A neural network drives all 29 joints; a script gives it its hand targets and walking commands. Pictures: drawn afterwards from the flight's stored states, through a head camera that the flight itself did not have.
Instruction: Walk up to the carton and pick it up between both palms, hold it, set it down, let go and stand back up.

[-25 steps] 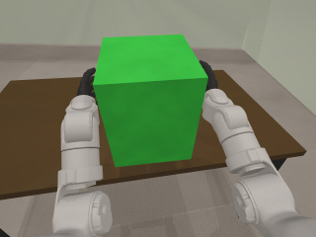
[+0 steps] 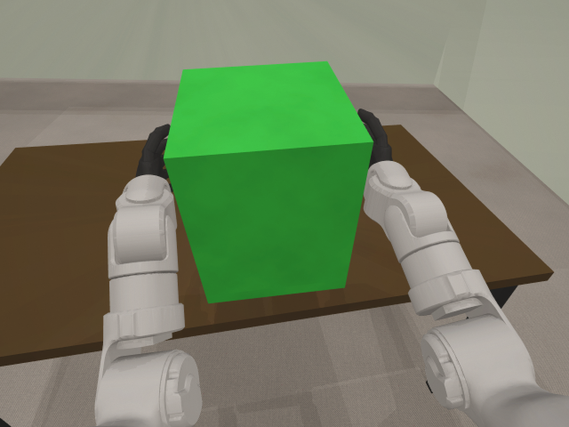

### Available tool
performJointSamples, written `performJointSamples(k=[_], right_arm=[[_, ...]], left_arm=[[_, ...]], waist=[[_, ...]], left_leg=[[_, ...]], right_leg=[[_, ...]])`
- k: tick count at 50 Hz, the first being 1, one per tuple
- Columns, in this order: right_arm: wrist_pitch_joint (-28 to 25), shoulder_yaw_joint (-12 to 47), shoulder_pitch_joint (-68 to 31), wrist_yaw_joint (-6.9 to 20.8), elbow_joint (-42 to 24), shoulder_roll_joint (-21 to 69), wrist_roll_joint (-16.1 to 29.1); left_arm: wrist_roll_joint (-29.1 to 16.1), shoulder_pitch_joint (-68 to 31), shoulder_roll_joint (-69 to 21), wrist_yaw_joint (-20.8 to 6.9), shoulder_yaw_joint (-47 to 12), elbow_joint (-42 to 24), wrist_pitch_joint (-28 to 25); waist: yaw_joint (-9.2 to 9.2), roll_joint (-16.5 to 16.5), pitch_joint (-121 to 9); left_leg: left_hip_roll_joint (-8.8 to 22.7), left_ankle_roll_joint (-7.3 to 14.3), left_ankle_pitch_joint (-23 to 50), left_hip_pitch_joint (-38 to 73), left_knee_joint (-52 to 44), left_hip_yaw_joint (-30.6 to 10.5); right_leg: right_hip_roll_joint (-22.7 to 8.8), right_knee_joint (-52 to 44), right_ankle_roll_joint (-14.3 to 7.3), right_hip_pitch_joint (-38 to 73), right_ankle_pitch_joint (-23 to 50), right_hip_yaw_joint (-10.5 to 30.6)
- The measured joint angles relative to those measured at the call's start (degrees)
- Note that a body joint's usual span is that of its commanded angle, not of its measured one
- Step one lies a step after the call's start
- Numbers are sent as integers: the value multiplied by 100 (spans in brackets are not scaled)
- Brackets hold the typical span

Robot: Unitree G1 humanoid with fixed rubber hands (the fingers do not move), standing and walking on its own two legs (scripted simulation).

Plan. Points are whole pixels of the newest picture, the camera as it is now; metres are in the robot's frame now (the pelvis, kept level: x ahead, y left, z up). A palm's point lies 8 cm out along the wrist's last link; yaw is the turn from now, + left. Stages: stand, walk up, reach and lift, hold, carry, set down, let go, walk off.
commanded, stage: hold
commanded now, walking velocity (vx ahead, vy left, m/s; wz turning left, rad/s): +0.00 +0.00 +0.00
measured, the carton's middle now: (267, 183) +0.39 +0.01 +0.20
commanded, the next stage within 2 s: none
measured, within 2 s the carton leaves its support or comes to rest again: neither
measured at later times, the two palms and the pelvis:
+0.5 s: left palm (147, 186) +0.36 +0.16 +0.22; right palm (371, 168) +0.36 -0.13 +0.24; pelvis +0.00 +0.00 +0.00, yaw +0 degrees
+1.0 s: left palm (149, 185) +0.36 +0.16 +0.22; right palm (371, 168) +0.36 -0.13 +0.23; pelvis -0.01 +0.00 +0.00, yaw +0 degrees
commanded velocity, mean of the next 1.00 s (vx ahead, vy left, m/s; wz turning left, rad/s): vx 0.00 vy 0.00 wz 0.00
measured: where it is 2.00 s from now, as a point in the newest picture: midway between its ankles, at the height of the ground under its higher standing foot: outside the picture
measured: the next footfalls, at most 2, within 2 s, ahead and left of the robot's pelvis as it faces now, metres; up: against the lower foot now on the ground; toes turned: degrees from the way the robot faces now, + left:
none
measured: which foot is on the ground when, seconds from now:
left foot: down 0.00-1.00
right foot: down 0.00-1.00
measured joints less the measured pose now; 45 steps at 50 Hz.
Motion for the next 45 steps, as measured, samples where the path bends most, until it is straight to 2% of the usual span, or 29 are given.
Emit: performJointSamples(k=[10, 16, 23, 30, 39, 45], right_arm=[[64, 59, 91, -34, -158, 10, 13], [35, -127, 47, 33, -19, 92, -104], [6, -35, 116, 9, -200, 44, -34], [42, -147, 16, 57, 72, 82, -123], [-46, -58, -14, 41, -3, 0, -37], [4, -172, -109, 58, 257, 86, -175]], left_arm=[[-12, 130, -27, -14, 6, -194, 57], [14, -13, -12, -3, 25, -13, 51], [-12, 82, 8, 23, -71, -234, 66], [49, -55, -28, -6, 40, 98, 26], [-30, -57, 11, 69, -43, -7, -28], [76, -205, -19, -41, 140, 303, -45]], waist=[[21, -18, 20], [75, -60, -31], [22, -42, -16], [55, -66, -4], [61, -8, -12], [81, -49, -14]], left_leg=[[-2, 11, -24, -20, 44, 8], [-25, 21, 12, -66, -1, 28], [-7, 11, -32, -90, 91, -7], [-18, 27, 7, -21, 18, 32], [10, 6, 9, -111, 72, 8], [-11, 18, 66, -20, -42, 20]], right_leg=[[-2, 9, 10, -6, -3, 10], [-27, 62, 10, -103, -14, 30], [-6, 23, 14, -55, 5, 0], [-20, 51, 12, -48, -1, 38], [11, 27, 0, -96, 38, 19], [-10, 48, -3, -71, 24, 29]])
